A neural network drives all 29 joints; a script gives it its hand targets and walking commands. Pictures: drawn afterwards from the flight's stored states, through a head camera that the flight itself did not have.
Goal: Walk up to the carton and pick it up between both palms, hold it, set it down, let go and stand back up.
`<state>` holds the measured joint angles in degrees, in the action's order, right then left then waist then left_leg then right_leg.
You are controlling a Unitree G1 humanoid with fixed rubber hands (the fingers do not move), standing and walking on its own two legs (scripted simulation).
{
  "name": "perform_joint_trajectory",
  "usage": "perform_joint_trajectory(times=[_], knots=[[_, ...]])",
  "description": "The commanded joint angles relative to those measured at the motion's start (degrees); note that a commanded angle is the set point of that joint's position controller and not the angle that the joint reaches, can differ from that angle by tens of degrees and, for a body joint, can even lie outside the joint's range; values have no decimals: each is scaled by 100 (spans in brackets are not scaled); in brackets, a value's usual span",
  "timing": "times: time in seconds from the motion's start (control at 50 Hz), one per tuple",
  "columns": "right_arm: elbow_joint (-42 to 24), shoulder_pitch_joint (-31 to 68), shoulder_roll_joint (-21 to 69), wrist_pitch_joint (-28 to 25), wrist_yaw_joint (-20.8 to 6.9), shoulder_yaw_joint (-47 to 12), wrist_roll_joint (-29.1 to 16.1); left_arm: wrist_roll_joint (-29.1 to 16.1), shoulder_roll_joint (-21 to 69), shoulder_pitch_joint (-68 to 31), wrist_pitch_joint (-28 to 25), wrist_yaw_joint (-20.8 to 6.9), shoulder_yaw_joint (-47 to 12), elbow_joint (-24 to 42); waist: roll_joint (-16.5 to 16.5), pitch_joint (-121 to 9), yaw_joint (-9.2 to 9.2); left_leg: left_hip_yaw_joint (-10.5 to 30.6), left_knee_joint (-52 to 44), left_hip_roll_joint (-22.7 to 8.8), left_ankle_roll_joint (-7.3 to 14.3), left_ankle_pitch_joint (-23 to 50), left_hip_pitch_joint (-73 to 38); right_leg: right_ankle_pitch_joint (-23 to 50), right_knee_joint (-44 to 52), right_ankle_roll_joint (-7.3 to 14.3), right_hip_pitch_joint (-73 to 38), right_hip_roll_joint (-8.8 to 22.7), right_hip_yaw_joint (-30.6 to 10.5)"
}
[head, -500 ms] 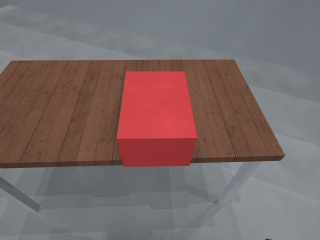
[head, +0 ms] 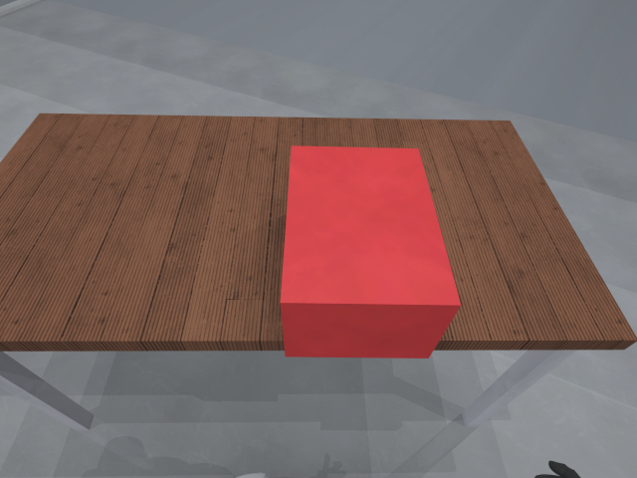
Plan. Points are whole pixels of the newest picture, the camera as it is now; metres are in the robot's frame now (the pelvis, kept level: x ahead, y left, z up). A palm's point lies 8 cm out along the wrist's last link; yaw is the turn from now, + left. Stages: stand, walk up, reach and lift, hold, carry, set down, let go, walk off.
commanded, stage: walk up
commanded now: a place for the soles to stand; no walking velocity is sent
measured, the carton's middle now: (356, 246) +0.46 -0.05 -0.03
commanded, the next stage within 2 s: none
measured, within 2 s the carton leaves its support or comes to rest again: neither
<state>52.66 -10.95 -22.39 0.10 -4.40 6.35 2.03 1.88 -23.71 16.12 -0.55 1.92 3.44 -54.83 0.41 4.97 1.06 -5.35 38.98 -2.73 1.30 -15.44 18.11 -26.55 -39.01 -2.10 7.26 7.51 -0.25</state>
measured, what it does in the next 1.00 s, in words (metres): steps on the spot: right foot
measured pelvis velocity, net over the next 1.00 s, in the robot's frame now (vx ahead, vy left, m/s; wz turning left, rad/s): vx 0.06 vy -0.02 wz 0.00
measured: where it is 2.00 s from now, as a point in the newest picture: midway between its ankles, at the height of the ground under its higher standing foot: outside the picture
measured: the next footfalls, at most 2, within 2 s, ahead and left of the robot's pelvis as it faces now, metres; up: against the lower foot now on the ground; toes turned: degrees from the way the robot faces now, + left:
right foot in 0.28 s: +0.15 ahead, -0.09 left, +0.00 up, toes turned -4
right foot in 1.90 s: +0.07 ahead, -0.14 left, +0.00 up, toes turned -1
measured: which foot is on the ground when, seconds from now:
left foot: down 0.00-1.00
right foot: up 0.00-0.26, down 0.28-1.00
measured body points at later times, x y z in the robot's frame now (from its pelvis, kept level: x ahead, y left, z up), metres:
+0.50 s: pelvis +0.07 +0.02 +0.02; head +0.13 +0.02 +0.46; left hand +0.23 +0.31 -0.11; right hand +0.16 -0.27 -0.11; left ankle +0.04 +0.09 -0.72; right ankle +0.11 -0.09 -0.72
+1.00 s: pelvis +0.06 -0.02 +0.03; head +0.08 -0.01 +0.48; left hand +0.17 +0.27 -0.11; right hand +0.14 -0.31 -0.11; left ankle +0.04 +0.09 -0.72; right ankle +0.11 -0.09 -0.72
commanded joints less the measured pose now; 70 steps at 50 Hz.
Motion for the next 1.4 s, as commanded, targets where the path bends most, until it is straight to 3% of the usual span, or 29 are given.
perform_joint_trajectory(times=[0.0,0.04,0.06,0.1,0.12,0.16,0.22,0.24,0.26,0.3,0.36,0.4,0.42,0.5,0.56,0.6,0.64,0.72,0.76,0.8,0.84,0.9,1.0,1.04,1.08,1.16,1.2,1.26,1.38], knots=[[-666,10,-1733,47,248,362,-52,-89,-1058,-112,-32,51,190,874,902,58,-265,2365,-2890,-1695,922,-1685,-479,-507,-2577,435,1985,-532,-528],[-916,122,-1405,-11,377,247,-53,-97,-1046,122,-58,2,213,734,872,-214,-130,1975,-2467,-1555,894,553,-1204,-102,-2397,359,1991,-498,-592],[-889,14,-1209,-58,445,142,-102,-117,-1049,147,-30,5,165,683,609,-469,-173,1568,-2114,-1533,700,1951,-1369,98,-1962,274,1876,-359,-556],[-860,-84,-1136,-103,511,36,-99,-103,-917,-90,48,41,90,589,366,-439,-218,1263,-1763,-1704,897,3646,-1550,-77,-1397,168,1692,-346,-469],[-897,-79,-1128,-117,509,11,-105,-137,-905,-189,42,54,100,659,657,-394,-255,1286,-1634,-1750,1066,3929,-1588,-1,-828,134,1674,-252,-397],[-872,-14,-1191,-86,529,-60,-168,-153,-918,-400,51,49,71,712,476,-194,-287,996,-1613,-1534,778,3574,-1418,439,31,193,1248,-316,-244],[-883,188,-1167,-91,541,-173,-307,-125,-1023,-295,122,10,116,436,529,-201,-19,970,-1501,-1602,5,4089,-1018,2035,1012,248,318,-328,-239],[-836,154,-1143,-92,523,-235,-311,-101,-1081,-230,131,12,121,322,65,-249,39,932,-1514,-1623,-231,3793,-585,2787,1128,387,-184,-231,-396],[-894,337,-1124,-117,526,-285,-338,-161,-1144,-415,129,40,103,343,295,-193,38,857,-1475,-1358,-301,3247,-424,3315,1272,468,-214,-20,-639],[-692,24,-1234,-63,523,-244,-400,-280,-1320,-1004,110,-30,109,336,-470,-362,-205,627,-1582,-934,-587,2520,-913,4329,753,720,109,298,-800],[-452,151,-1344,-74,547,-214,-342,-313,-777,-1030,71,-9,-113,251,-72,-853,-57,445,-1453,-940,-481,2979,-1557,4582,1079,609,-143,172,-494],[-305,181,-1358,-107,522,-220,-326,-337,-979,-1309,49,4,-76,206,-198,-992,-156,504,-1614,-956,-464,3144,-1659,4790,1038,667,-251,192,-472],[-254,190,-1318,-122,521,-243,-324,-337,-1008,-1353,28,4,-90,160,11,-1080,-177,518,-1666,-962,-462,3176,-1678,4598,1152,642,-244,193,-521],[-126,340,-1244,-129,510,-236,-337,-275,-930,-1551,45,-28,-88,-42,-247,-1308,-154,482,-1741,-966,-348,2925,-1718,4418,1395,623,-512,201,-343],[-8,295,-1139,-130,522,-247,-342,-290,-820,-1600,17,-25,-178,-146,158,-1483,-147,405,-1801,-827,-376,2901,-2027,4671,1535,683,-476,243,-376],[78,467,-965,-136,508,-294,-338,-270,-843,-1836,-11,-29,-142,-139,79,-1339,-173,451,-1907,-793,-198,2501,-1769,4372,1685,621,-495,226,-430],[96,423,-1002,-110,480,-247,-354,-277,-913,-1852,8,-63,-120,-125,220,-1148,-183,537,-2074,-843,-245,2217,-1511,4022,1658,663,-530,222,-434],[255,482,-942,-154,510,-284,-296,-308,-775,-1884,-14,-118,-149,-282,-85,-1171,-207,575,-2302,-755,-104,1062,-1695,3322,2117,617,-296,305,-558],[291,565,-993,-171,498,-269,-274,-335,-833,-1861,-54,-116,-150,-328,190,-907,-184,632,-2406,-802,-59,866,-1457,3255,2168,574,-293,240,-607],[432,537,-990,-209,490,-284,-239,-331,-822,-1944,-85,-128,-124,-470,-46,-770,-182,659,-2542,-837,-115,673,-1368,3092,2287,548,-357,320,-566],[427,507,-973,-222,521,-305,-229,-326,-763,-1824,-85,-157,-105,-484,137,-906,-131,668,-2585,-718,-100,671,-1365,3126,2290,586,-472,291,-619],[512,608,-823,-268,511,-321,-242,-294,-755,-1876,-119,-139,-76,-554,-104,-744,-190,628,-2645,-820,-82,684,-1380,3108,2448,474,-330,279,-548],[631,438,-924,-242,534,-324,-223,-328,-639,-1814,-111,-165,-85,-645,-30,-402,-116,702,-2746,-685,-138,133,-1160,2127,2658,530,5,264,-695],[671,317,-905,-280,536,-331,-237,-304,-714,-1785,-148,-163,-56,-646,-411,-442,-203,801,-2634,-771,-60,173,-1256,1747,2787,464,139,255,-706],[643,250,-876,-300,519,-359,-235,-302,-686,-1672,-165,-160,-68,-681,-222,-476,-198,755,-2638,-745,-122,160,-1222,1820,2798,451,135,272,-763],[633,85,-790,-224,545,-321,-224,-281,-714,-1396,-107,-156,-24,-551,-394,-523,-163,694,-2246,-512,-98,72,-1336,776,3113,485,498,345,-1043],[598,68,-833,-208,569,-299,-160,-320,-676,-1331,-115,-146,16,-537,-103,-604,-129,655,-2239,-531,-87,93,-1174,884,3136,491,327,343,-973],[619,-47,-772,-260,540,-314,-175,-276,-568,-1390,-117,-175,-17,-486,-567,-573,-153,711,-2232,-516,-81,46,-1253,537,3139,436,595,252,-928],[597,-386,-710,-160,560,-258,-171,-272,-870,-1134,-43,-152,168,-303,-224,-348,-173,561,-1889,-313,-41,-370,-834,-34,3348,409,730,316,-1054]])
